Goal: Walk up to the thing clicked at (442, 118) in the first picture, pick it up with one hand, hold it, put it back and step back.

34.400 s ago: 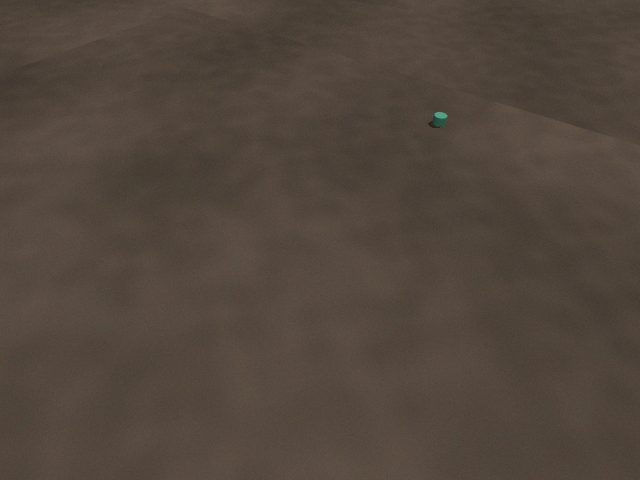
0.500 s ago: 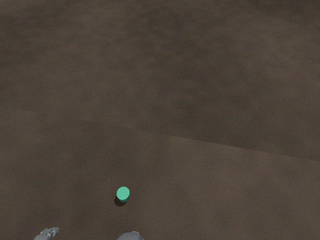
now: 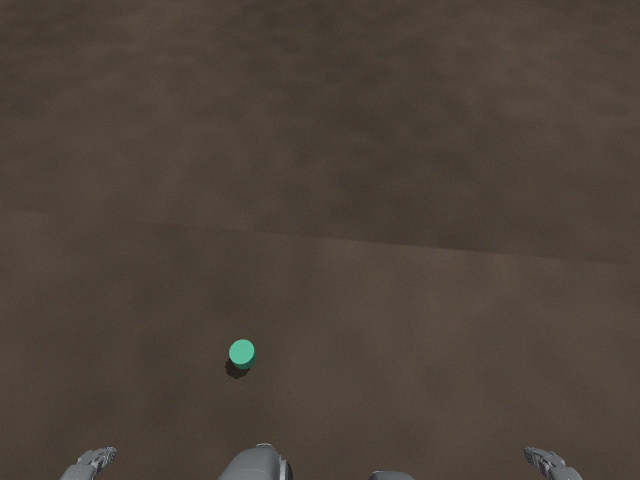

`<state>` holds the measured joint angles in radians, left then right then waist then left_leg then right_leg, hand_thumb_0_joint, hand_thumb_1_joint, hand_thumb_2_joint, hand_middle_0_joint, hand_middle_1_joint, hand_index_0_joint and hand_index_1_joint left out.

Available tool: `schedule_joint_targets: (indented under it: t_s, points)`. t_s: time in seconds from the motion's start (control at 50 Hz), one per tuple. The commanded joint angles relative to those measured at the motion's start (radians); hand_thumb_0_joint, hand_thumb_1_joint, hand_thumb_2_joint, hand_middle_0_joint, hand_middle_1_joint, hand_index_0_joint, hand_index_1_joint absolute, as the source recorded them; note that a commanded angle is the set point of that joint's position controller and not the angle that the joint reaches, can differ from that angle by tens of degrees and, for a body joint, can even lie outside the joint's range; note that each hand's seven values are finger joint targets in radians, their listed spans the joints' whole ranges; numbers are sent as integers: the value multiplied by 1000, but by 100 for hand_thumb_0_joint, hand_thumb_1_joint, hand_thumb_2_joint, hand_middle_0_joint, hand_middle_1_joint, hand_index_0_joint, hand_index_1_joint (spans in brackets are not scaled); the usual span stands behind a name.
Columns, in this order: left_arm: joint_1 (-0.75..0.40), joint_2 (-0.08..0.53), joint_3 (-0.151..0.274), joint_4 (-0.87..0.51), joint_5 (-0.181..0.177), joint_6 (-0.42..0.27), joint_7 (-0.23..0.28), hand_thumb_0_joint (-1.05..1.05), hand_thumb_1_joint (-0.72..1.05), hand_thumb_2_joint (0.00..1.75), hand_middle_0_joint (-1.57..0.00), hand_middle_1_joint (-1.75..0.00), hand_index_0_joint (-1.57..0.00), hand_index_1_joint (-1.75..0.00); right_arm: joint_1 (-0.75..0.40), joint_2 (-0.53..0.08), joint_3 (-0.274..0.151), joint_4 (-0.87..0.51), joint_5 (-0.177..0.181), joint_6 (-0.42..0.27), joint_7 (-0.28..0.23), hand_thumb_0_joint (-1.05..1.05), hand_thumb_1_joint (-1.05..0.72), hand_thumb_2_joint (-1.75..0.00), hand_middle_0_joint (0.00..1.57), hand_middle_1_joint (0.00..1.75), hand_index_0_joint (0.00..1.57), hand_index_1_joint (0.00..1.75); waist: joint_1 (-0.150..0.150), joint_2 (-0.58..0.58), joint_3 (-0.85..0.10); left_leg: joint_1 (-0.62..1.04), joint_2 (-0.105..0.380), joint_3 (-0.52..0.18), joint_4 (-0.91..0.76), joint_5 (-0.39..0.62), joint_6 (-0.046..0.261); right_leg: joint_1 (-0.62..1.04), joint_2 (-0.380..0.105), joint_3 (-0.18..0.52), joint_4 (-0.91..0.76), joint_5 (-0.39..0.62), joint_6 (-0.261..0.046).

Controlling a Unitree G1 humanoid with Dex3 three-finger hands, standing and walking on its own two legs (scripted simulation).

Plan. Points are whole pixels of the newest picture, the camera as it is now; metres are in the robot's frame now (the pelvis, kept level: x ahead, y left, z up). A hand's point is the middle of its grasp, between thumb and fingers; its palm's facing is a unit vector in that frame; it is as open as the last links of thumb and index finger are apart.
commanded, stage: step back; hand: left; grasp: from above
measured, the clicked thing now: (243, 354) +0.49 +0.25 -0.72
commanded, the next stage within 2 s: none
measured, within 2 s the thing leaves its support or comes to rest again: neither
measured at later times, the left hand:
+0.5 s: hand out of the picture -0.03 +0.28 -0.14, palm faces +0.09 -0.92 -0.37, open 7.4 cm
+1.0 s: hand out of the picture -0.22 +0.24 -0.12, palm faces +0.06 -0.89 -0.45, open 7.4 cm
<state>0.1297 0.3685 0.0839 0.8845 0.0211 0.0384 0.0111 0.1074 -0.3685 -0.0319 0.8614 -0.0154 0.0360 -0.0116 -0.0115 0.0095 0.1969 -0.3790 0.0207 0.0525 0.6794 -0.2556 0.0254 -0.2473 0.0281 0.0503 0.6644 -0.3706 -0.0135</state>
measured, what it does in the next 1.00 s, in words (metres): walks backwards: left foot, then right foot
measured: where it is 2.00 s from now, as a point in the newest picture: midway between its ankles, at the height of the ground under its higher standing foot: outside the picture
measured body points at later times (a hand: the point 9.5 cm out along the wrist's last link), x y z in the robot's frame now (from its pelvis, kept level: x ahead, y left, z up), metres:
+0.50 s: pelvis -0.14 +0.00 +0.01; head -0.09 +0.03 +0.46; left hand -0.04 +0.33 -0.11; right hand -0.03 -0.30 -0.09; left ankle -0.12 +0.12 -0.72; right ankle -0.13 -0.14 -0.64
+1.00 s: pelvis -0.31 -0.04 +0.01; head -0.25 -0.05 +0.45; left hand -0.22 +0.29 -0.09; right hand -0.21 -0.35 -0.12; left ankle -0.34 +0.09 -0.68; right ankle -0.24 -0.15 -0.72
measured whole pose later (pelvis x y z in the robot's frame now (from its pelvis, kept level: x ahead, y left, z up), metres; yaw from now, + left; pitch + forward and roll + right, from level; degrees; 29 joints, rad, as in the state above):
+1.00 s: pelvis -0.31 -0.04 +0.01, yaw +4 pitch -2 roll +1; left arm 0.16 0.37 0.07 0.79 0.04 0.04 0.02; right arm 0.21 -0.41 -0.05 0.88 -0.01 0.06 -0.02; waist 0.01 0.02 0.16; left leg -0.33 -0.07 -0.07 0.89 -0.51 -0.01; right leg -0.36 -0.05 0.00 0.65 -0.25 0.00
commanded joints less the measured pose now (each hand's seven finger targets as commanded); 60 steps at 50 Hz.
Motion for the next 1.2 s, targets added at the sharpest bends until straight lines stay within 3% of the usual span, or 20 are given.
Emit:
schedule_joint_targets:
  t_s: [0.0, 0.08, 0.22, 0.28, 0.32, 0.34, 0.36, 0.42, 0.56, 0.66, 0.7, 0.72, 0.74, 0.8, 0.92, 0.98, 1.02, 1.06, 1.08, 1.18]
  points:
    - [68, 356, 93, -85, 6, -28, 1, 0, 90, 90, -20, -30, -20, -30, -46, -193, -66, -84, 20, -5, -19, 0, -90, -90, 20, 30, 20, 30, 61, -295, -195, -93, -126, -101, 314, -348, -21, -33, -423, 499, -364, 276, -297]
    - [-94, 249, 70, -150, 6, -34, 18, 0, 90, 90, -20, -30, -20, -30, 78, -204, -64, -27, 29, -7, -18, 0, -90, -90, 20, 30, 20, 30, -25, -131, -144, -74, -158, -219, 561, -223, -28, -72, -266, 210, -274, 470, -206]
    - [29, 234, 56, -172, 15, -20, 25, 0, 90, 90, -20, -30, -20, -30, 66, -188, -58, -62, 9, -18, -15, 0, -90, -90, 20, 30, 20, 30, 55, -201, -237, -41, -60, -116, 72, -264, -33, 208, -265, 183, -152, 589, -196]
    - [-9, 258, 51, -186, -4, -4, 13, 0, 90, 90, -20, -30, -20, -30, 161, -183, -71, -17, 0, -29, -9, 0, -90, -90, 20, 30, 20, 30, -5, -187, -263, 150, -58, -48, -234, -9, -12, 97, -228, 154, -81, 492, -149]
    - [17, 186, 33, -204, -12, 3, 7, 0, 90, 90, -20, -30, -20, -30, 145, -293, -99, -35, -31, -39, -8, 0, -90, -90, 20, 30, 20, 30, 2, 76, -268, 271, 203, -407, -314, 176, 81, -163, -75, 78, 101, 119, -40]
    - [-50, 209, 49, -210, -14, 0, 20, 0, 90, 90, -20, -30, -20, -30, 87, -393, -113, -55, -17, -34, 4, 0, -90, -90, 20, 30, 20, 30, -39, 248, -230, 126, 362, -568, -358, 333, 236, -189, 70, 28, 309, -271, -3]
    - [-82, 220, 58, -196, 2, 1, 29, 0, 90, 90, -20, -30, -20, -30, 74, -377, -114, -56, -21, -41, 0, 0, -90, -90, 20, 30, 20, 30, -51, 192, -202, 58, 390, -611, -362, 345, 288, -178, 69, 136, 482, -292, -5]
    - [31, 203, 56, -145, -22, 3, 24, 0, 90, 90, -20, -30, -20, -30, -25, -268, -75, -76, -18, -42, -16, 0, -90, -90, 20, 30, 20, 30, 40, 109, -189, 137, 242, -321, -264, 476, 200, -249, 81, 156, 636, -156, -14]
    - [49, 193, 55, -151, -7, -2, 6, 0, 90, 90, -20, -30, -20, -30, 53, -265, -84, -96, -15, -36, -23, 0, -90, -90, 20, 30, 20, 30, -22, 159, -219, 291, 253, -308, -223, 419, 242, -214, 24, 68, 333, -166, 48]
    - [195, 176, 58, -73, -2, -18, -3, 0, 90, 90, -20, -30, -20, -30, 4, -296, -92, -116, -6, -8, -14, 0, -90, -90, 20, 30, 20, 30, 33, 197, -302, 183, 182, -244, -150, 271, 148, 68, 6, -65, -210, 70, -3]
    - [214, 265, 78, -68, 27, -28, -3, 0, 90, 90, -20, -30, -20, -30, 3, -223, -72, -132, 9, -2, -9, 0, -90, -90, 20, 30, 20, 30, 34, -28, -253, -122, 43, -194, 13, -36, 29, 156, -169, 243, -281, 39, -76]
    - [126, 390, 105, -107, 19, -20, -6, 0, 90, 90, -20, -30, -20, -30, -42, -194, -72, -144, 15, -1, -23, 0, -90, -90, 20, 30, 20, 30, 77, -307, -186, -136, -123, -129, 297, -326, -25, -97, -409, 492, -391, 20, -253]
    - [40, 400, 103, -149, 18, -28, 2, 0, 90, 90, -20, -30, -20, -30, -38, -235, -87, -137, 12, 6, -28, 0, -90, -90, 20, 30, 20, 30, 53, -285, -105, -90, -77, -241, 479, -335, -36, -265, -482, 562, -431, 31, -304]
    - [-83, 268, 73, -167, 22, -32, 14, 0, 90, 90, -20, -30, -20, -30, 82, -217, -77, -74, 20, -4, -21, 0, -90, -90, 20, 30, 20, 30, -29, -141, -122, -73, -143, -220, 546, -198, -27, -168, -259, 183, -265, 305, -186]
    - [52, 255, 64, -168, 25, -20, 29, 0, 90, 90, -20, -30, -20, -30, 43, -190, -63, -95, 1, -13, -20, 0, -90, -90, 20, 30, 20, 30, 68, -197, -195, -88, -83, -126, 214, -290, -45, 130, -282, 175, -172, 532, -194]
    - [12, 259, 53, -182, 6, -9, 26, 0, 90, 90, -20, -30, -20, -30, 141, -182, -69, -54, -6, -20, -15, 0, -90, -90, 20, 30, 20, 30, 27, -209, -263, 49, -54, -58, -112, -155, -20, 162, -266, 156, -76, 561, -165]
    - [22, 224, 34, -190, -4, 6, 19, 0, 90, 90, -20, -30, -20, -30, 166, -218, -89, -33, -17, -26, -16, 0, -90, -90, 20, 30, 20, 30, 14, -114, -269, 220, 15, -160, -296, 86, 21, -16, -201, 121, 5, 387, -83]
    - [-38, 214, 41, -211, -13, 5, 30, 0, 90, 90, -20, -30, -20, -30, 97, -409, -119, -69, -17, -22, -4, 0, -90, -90, 20, 30, 20, 30, -31, 235, -241, 110, 384, -573, -351, 339, 269, -193, 38, 14, 362, -286, 2]
    - [-72, 228, 49, -190, 3, 8, 38, 0, 90, 90, -20, -30, -20, -30, 66, -385, -120, -68, -25, -29, -7, 0, -90, -90, 20, 30, 20, 30, -36, 171, -199, 7, 397, -581, -356, 341, 305, -163, 43, 122, 524, -301, -1]
    - [64, 209, 48, -123, -13, 3, 18, 0, 90, 90, -20, -30, -20, -30, -30, -248, -72, -85, -22, -27, -20, 0, -90, -90, 20, 30, 20, 30, 48, 131, -192, 152, 240, -287, -224, 438, 223, -202, 25, 78, 510, -169, 19]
